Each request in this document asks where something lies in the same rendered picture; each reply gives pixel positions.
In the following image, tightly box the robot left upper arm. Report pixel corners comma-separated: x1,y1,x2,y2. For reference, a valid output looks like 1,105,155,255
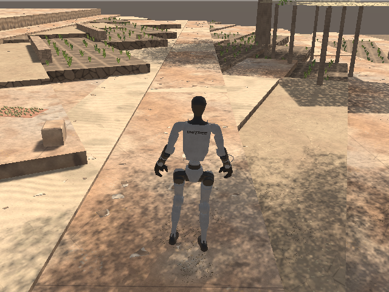
165,122,185,155

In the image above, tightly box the right robot thigh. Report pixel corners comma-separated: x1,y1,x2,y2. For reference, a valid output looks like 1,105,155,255
199,170,214,214

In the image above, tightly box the right robot forearm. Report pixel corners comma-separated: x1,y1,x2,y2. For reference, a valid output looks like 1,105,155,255
220,148,231,169

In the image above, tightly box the left robot forearm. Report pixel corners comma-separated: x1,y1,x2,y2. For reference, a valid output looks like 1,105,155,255
157,145,170,166

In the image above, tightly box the left robot thigh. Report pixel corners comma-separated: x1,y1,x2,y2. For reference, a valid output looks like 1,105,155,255
173,169,186,206

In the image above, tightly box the right robot hand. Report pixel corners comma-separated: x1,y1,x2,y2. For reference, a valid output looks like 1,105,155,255
219,165,233,178

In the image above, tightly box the robot thigh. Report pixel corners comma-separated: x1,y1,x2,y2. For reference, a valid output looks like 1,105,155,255
173,169,186,206
199,170,214,214

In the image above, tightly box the left robot hand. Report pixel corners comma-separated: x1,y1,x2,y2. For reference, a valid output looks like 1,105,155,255
154,163,168,177

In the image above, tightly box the robot right upper arm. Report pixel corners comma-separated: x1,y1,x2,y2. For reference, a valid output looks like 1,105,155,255
210,123,225,156

